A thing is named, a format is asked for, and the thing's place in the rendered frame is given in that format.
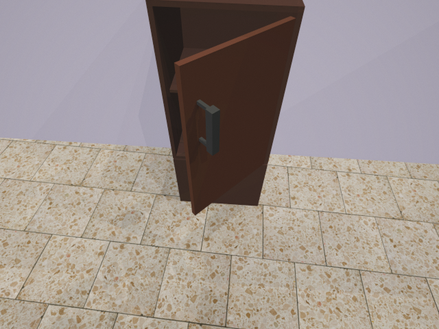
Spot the handle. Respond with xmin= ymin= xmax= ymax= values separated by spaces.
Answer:
xmin=197 ymin=99 xmax=220 ymax=156

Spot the cupboard door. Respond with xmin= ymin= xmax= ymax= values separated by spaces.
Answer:
xmin=174 ymin=16 xmax=296 ymax=216

